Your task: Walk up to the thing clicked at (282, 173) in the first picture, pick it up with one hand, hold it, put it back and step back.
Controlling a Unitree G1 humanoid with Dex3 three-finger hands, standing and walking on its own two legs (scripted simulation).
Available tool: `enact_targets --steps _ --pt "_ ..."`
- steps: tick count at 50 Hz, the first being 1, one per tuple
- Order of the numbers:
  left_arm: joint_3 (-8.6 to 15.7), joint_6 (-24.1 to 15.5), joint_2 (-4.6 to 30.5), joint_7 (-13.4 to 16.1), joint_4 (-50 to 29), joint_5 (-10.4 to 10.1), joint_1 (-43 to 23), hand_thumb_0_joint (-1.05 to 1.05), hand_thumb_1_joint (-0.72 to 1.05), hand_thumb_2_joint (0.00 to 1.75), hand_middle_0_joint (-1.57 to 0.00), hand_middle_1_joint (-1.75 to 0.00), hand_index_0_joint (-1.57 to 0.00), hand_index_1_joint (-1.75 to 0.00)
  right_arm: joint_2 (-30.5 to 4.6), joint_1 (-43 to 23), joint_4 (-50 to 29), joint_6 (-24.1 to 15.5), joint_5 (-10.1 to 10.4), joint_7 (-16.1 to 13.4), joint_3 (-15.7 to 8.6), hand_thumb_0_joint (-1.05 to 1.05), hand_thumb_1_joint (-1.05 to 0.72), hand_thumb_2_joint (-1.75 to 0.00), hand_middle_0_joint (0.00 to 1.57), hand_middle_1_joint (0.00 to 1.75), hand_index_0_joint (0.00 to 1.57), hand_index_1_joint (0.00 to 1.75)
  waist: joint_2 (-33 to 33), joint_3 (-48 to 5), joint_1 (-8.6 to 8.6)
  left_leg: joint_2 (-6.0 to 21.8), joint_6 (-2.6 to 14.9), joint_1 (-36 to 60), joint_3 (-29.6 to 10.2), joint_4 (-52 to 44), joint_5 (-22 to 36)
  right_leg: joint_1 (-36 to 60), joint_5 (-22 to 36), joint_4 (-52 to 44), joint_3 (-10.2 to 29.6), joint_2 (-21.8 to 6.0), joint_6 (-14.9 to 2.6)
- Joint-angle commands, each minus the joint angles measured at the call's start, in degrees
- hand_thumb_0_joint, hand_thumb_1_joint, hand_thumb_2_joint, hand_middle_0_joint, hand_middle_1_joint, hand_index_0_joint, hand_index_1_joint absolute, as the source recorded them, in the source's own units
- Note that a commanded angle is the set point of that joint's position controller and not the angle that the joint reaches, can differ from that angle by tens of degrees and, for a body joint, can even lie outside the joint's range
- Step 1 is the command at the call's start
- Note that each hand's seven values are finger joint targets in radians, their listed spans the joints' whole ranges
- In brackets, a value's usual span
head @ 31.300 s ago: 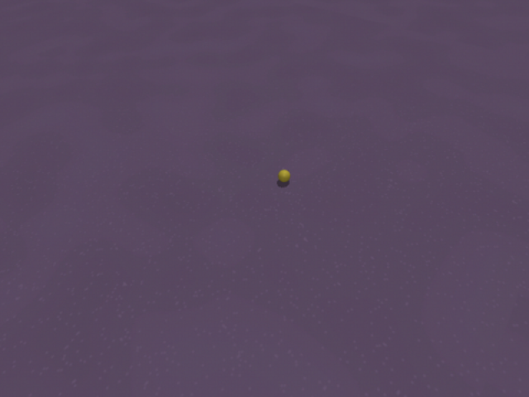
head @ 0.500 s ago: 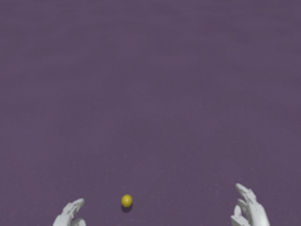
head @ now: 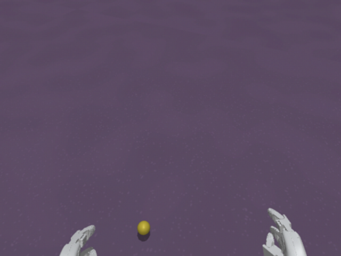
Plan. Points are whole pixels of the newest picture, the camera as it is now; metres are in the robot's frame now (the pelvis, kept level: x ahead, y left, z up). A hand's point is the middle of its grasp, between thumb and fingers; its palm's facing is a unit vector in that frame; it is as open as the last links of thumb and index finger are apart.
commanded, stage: stand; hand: left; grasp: from above
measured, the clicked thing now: (143, 227) +0.42 +0.16 -0.68
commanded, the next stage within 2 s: none
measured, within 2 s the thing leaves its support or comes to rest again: neither
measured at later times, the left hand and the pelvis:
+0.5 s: hand out of the picture +0.04 +0.24 -0.11, palm faces +0.05 -0.95 -0.32, open 7.3 cm; pelvis -0.01 +0.01 +0.05, yaw +1 degrees
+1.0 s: hand out of the picture +0.03 +0.24 -0.10, palm faces +0.05 -0.94 -0.34, open 7.3 cm; pelvis -0.01 +0.00 +0.07, yaw +2 degrees
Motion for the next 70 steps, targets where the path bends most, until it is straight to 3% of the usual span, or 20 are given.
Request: enact_targets --steps 1,2,3,5,8,11,14,17,20,22,28,38,45,51,57,60,63,64,67,70 --pt "4.8 -18.5 10.9 2.1 18.9 7.4 -13.7 0.0 0.9 0.9 -0.2 -0.3 -0.2 -0.3 -13.0 -7.8 5.9 4.4 -6.6 4.2 -5.4 0.0 -0.9 -0.9 0.2 0.3 0.2 0.3 -8.0 3.5 4.07 -0.4 4.62 9.6 0.8 -13.0 24.9 15.5 15.2 -13.3 7.6 -4.9 -4.96" --pt "4.7 -20.5 11.9 1.8 22.0 7.6 -13.3 0.0 0.9 0.9 -0.2 -0.3 -0.2 -0.3 -12.7 -7.5 5.9 5.2 -6.5 5.2 -5.2 0.0 -0.9 -0.9 0.2 0.3 0.2 0.3 -8.5 1.4 3.49 -0.3 4.58 12.3 0.7 -13.4 26.7 16.0 18.4 -13.0 9.0 -5.4 -5.79" --pt "4.3 -21.6 11.4 1.4 23.5 7.3 -13.8 0.0 0.9 0.9 -0.2 -0.3 -0.2 -0.3 -12.8 -6.5 5.9 5.9 -6.5 5.9 -5.3 0.0 -0.9 -0.9 0.2 0.3 0.2 0.3 -5.6 2.3 2.72 -0.2 4.38 13.1 -0.2 -14.4 27.3 14.9 20.9 -13.3 8.0 -4.1 -5.31" --pt "3.7 -23.2 11.6 1.1 27.9 6.8 -15.4 0.0 0.9 0.9 -0.2 -0.3 -0.2 -0.3 -11.7 -6.2 8.4 6.2 -4.2 7.7 -5.1 0.0 -0.9 -0.9 0.2 0.3 0.2 0.3 -0.9 0.8 3.86 -0.2 4.47 17.3 -0.9 -17.7 26.6 18.7 22.0 -12.3 6.1 -4.8 -3.78" --pt "4.3 -23.7 10.7 1.2 34.8 5.8 -16.7 0.0 0.9 0.9 -0.2 -0.3 -0.2 -0.3 -12.1 -8.3 10.9 6.8 -3.1 8.6 -5.9 0.0 -0.9 -0.9 0.2 0.3 0.2 0.3 -1.6 0.6 4.71 0.6 4.32 21.2 -2.1 -19.5 28.7 18.3 21.9 -14.2 5.4 -4.4 -2.86" --pt "4.1 -24.8 10.5 1.3 41.0 5.9 -17.9 0.0 0.9 0.9 -0.2 -0.3 -0.2 -0.3 -12.0 -9.3 13.6 7.9 -3.2 8.8 -6.2 0.0 -0.9 -0.9 0.2 0.3 0.2 0.3 -1.7 1.6 4.9 1.2 4.65 21.5 -3.4 -21.9 22.8 20.2 18.2 -17.5 5.2 -4.8 -2.53" --pt "4.2 -25.7 11.2 1.2 45.7 6.2 -19.8 0.0 0.9 0.9 -0.2 -0.3 -0.2 -0.3 -12.0 -9.1 15.7 8.8 -3.3 8.8 -6.3 0.0 -0.9 -0.9 0.2 0.3 0.2 0.3 -3.4 5.7 3.68 0.8 4.43 22.1 -3.1 -25.3 16.7 19.2 12.9 -22.1 6.0 -5.3 -2.8" --pt "4.0 -26.2 10.9 0.9 50.0 5.9 -19.8 0.0 0.9 0.9 -0.2 -0.3 -0.2 -0.3 -12.8 -9.0 18.1 9.2 -3.3 8.7 -6.4 0.0 -0.9 -0.9 0.2 0.3 0.2 0.3 -0.6 7.7 3.69 2.0 4.44 22.7 -5.2 -29.8 14.3 20.9 13.0 -23.8 4.6 -4.6 -2.36" --pt "3.8 -26.7 11.2 0.9 54.1 5.6 -19.1 0.0 0.9 0.9 -0.2 -0.3 -0.2 -0.3 -13.2 -9.4 20.3 9.5 -3.0 8.6 -6.3 0.0 -0.9 -0.9 0.2 0.3 0.2 0.3 -1.2 9.1 3.82 2.3 4.05 23.4 -5.6 -32.3 16.1 24.0 15.5 -26.5 4.8 -5.1 -2.26" --pt "3.7 -26.9 11.7 0.9 56.5 5.4 -18.7 0.0 0.9 0.9 -0.2 -0.3 -0.2 -0.3 -13.2 -8.8 21.8 9.7 -2.7 8.3 -6.2 0.0 -0.9 -0.9 0.2 0.3 0.2 0.3 -1.7 8.7 3.55 2.4 3.61 26.5 -5.0 -32.2 21.2 24.9 18.6 -28.2 5.0 -5.7 -2.15" --pt "3.2 -27.0 12.5 1.1 62.0 5.0 -19.3 0.0 0.9 0.9 -0.2 -0.3 -0.2 -0.3 -13.4 -8.6 25.7 10.3 -2.1 8.0 -5.9 0.0 -0.9 -0.9 0.2 0.3 0.2 0.3 -2.3 9.5 3.21 2.9 2.97 29.6 -4.8 -35.5 24.2 28.4 19.7 -32.2 4.6 -6.3 -1.66" --pt "2.8 -26.7 13.2 0.7 67.6 5.1 -19.9 0.0 0.9 0.9 -0.2 -0.3 -0.2 -0.3 -14.2 -9.7 29.2 10.8 -1.9 8.1 -5.5 0.0 -0.9 -0.9 0.2 0.3 0.2 0.3 -0.7 13.6 3.54 3.3 2.22 28.7 -5.6 -41.3 15.7 29.4 15.8 -35.9 4.2 -6.0 -1.22" --pt "2.7 -27.2 14.0 0.7 68.9 4.9 -21.6 0.0 0.9 0.9 -0.2 -0.3 -0.2 -0.3 -14.4 -10.2 30.2 10.8 -1.7 8.3 -5.1 0.0 -0.9 -0.9 0.2 0.3 0.2 0.3 -2.5 11.8 3.19 3.4 2.14 31.3 -4.6 -40.4 21.9 30.6 18.7 -37.8 4.8 -6.9 -1.11" --pt "2.6 -27.1 14.6 0.6 69.9 4.7 -22.1 0.0 0.9 0.9 -0.2 -0.3 -0.2 -0.3 -15.0 -10.3 31.1 10.9 -1.6 8.4 -4.9 0.0 -0.9 -0.9 0.2 0.3 0.2 0.3 -2.4 12.4 3.17 3.4 1.79 31.0 -4.4 -41.0 20.8 30.7 16.6 -38.9 4.8 -6.8 -1.2" --pt "2.5 -27.3 14.8 0.4 70.3 4.5 -22.5 0.0 0.9 0.9 -0.2 -0.3 -0.2 -0.3 -15.2 -10.8 31.3 10.6 -1.5 8.4 -4.4 0.0 -0.9 -0.9 0.2 0.3 0.2 0.3 -2.3 11.0 3.35 4.0 1.87 32.4 -4.2 -40.8 26.0 31.9 21.5 -38.5 4.7 -7.0 -1.18" --pt "2.6 -27.3 14.9 0.5 70.4 4.3 -22.8 0.0 0.9 0.9 -0.2 -0.3 -0.2 -0.3 -15.6 -10.9 31.7 10.6 -1.5 8.2 -4.3 0.0 -0.9 -0.9 0.2 0.3 0.2 0.3 -2.4 9.4 3.4 4.4 2.01 33.7 -3.7 -39.8 31.3 33.3 26.8 -37.9 4.6 -7.4 -1.17" --pt "2.7 -27.2 15.4 0.4 70.6 4.3 -23.6 0.0 0.9 0.9 -0.2 -0.3 -0.2 -0.3 -15.5 -10.5 32.0 10.8 -1.5 8.3 -4.0 0.0 -0.9 -0.9 0.2 0.3 0.2 0.3 -2.3 10.4 3.0 4.0 1.85 31.8 -3.6 -41.2 25.6 33.2 22.0 -38.9 4.6 -7.0 -1.02" --pt "2.7 -27.2 15.3 0.4 70.6 4.4 -23.4 0.0 0.9 0.9 -0.2 -0.3 -0.2 -0.3 -16.0 -11.3 31.8 10.7 -1.5 8.2 -4.2 0.0 -0.9 -0.9 0.2 0.3 0.2 0.3 -2.5 10.1 3.25 4.3 1.89 33.2 -3.8 -40.9 27.6 32.7 23.3 -38.7 4.7 -7.2 -1.22" --pt "2.6 -27.2 15.3 0.3 70.7 4.4 -24.0 0.0 0.9 0.9 -0.2 -0.3 -0.2 -0.3 -16.1 -11.0 32.0 10.8 -1.4 8.3 -4.1 0.0 -0.9 -0.9 0.2 0.3 0.2 0.3 -2.5 10.9 3.0 4.2 1.63 31.7 -3.6 -41.3 25.6 32.8 21.3 -39.3 4.7 -7.1 -1.11" --pt "2.5 -27.3 15.1 0.2 70.6 4.3 -23.8 0.0 0.9 0.9 -0.2 -0.3 -0.2 -0.3 -16.5 -11.7 31.9 10.5 -1.3 8.3 -4.0 0.0 -0.9 -0.9 0.2 0.3 0.2 0.3 -1.2 9.4 3.31 4.8 1.83 33.3 -3.6 -40.6 31.1 33.8 26.3 -38.5 4.6 -7.4 -1.25"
